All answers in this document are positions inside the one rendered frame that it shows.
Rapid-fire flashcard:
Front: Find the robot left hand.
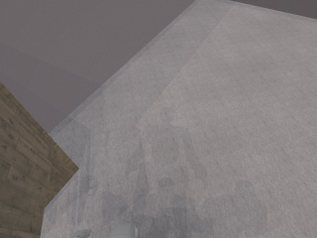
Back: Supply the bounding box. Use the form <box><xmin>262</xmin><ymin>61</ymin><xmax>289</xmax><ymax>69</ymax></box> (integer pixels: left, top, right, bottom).
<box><xmin>68</xmin><ymin>228</ymin><xmax>92</xmax><ymax>238</ymax></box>

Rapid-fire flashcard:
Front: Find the cupboard door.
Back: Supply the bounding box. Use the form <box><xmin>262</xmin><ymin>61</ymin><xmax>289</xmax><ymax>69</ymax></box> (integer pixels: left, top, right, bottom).
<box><xmin>0</xmin><ymin>90</ymin><xmax>54</xmax><ymax>238</ymax></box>

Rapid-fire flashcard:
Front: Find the left robot thigh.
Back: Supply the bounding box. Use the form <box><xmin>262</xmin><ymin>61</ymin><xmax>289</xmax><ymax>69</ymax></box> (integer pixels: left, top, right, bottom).
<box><xmin>107</xmin><ymin>222</ymin><xmax>139</xmax><ymax>238</ymax></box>

